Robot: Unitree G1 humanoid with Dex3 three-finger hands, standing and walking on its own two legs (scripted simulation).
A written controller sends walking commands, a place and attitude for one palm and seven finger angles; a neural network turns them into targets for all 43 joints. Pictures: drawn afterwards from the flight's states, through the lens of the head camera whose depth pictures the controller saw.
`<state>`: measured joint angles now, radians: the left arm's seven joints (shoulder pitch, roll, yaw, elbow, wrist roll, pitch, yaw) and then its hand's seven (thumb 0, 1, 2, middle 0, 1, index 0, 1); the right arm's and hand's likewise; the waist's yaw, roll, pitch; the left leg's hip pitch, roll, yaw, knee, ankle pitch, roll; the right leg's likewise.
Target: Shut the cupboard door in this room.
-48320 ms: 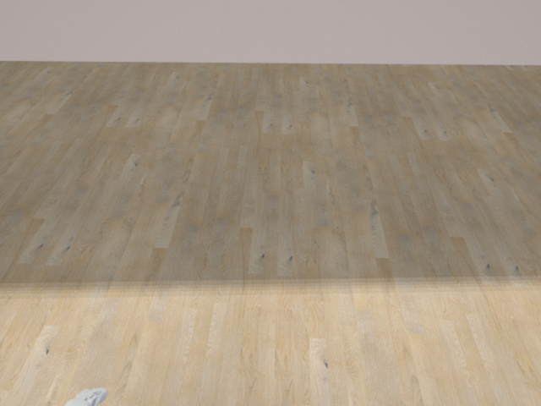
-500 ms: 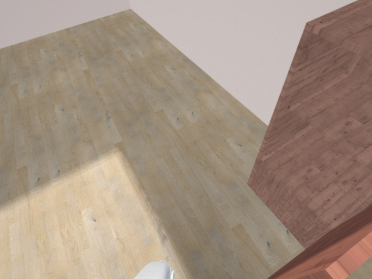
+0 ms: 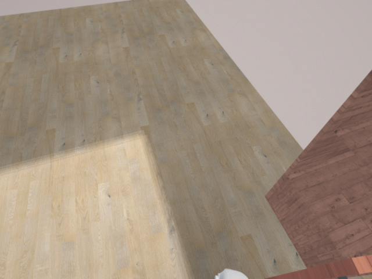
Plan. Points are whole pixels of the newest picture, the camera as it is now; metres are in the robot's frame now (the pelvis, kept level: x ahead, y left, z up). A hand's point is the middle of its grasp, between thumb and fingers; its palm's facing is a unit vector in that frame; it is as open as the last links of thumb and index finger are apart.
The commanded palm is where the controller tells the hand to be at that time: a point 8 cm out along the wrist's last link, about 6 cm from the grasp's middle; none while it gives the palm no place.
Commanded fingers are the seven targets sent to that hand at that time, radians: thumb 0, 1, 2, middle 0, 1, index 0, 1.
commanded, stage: turn or walk to find it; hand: left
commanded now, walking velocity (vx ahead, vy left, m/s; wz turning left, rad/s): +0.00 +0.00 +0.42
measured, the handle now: out of the picture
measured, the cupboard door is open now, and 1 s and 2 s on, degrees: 77 66 59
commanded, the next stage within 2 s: none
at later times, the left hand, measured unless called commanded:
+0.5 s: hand out of the picture +0.01 +0.17 -0.16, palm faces +0.25 -0.93 -0.25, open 7.4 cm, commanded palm none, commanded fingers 0.00 0.90 0.90 -0.20 -0.30 -0.20 -0.30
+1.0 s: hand out of the picture +0.03 +0.19 -0.16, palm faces +0.40 -0.87 -0.27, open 7.4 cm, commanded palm none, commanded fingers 0.00 0.90 0.90 -0.20 -0.30 -0.20 -0.30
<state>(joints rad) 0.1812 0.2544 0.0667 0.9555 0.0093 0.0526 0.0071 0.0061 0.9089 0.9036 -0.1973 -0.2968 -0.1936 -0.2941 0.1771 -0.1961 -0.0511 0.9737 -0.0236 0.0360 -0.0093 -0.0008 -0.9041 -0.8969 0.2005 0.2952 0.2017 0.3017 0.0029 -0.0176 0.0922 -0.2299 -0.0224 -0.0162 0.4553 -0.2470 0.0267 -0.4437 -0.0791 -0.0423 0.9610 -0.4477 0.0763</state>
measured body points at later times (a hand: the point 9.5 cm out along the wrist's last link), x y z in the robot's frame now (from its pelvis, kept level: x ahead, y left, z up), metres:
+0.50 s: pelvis +0.00 -0.03 +0.00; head +0.06 -0.03 +0.44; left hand -0.01 +0.22 -0.15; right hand +0.10 -0.26 -0.16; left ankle -0.04 +0.10 -0.70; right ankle +0.01 -0.13 -0.74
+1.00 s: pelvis +0.01 -0.04 -0.01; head +0.06 -0.05 +0.44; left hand +0.01 +0.23 -0.14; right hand +0.14 -0.24 -0.17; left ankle -0.04 +0.09 -0.74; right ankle +0.06 -0.14 -0.74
